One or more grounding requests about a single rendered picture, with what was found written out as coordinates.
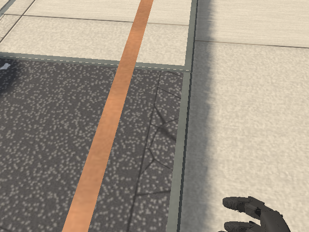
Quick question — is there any right robot hand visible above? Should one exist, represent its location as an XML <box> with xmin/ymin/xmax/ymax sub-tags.
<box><xmin>218</xmin><ymin>196</ymin><xmax>291</xmax><ymax>232</ymax></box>

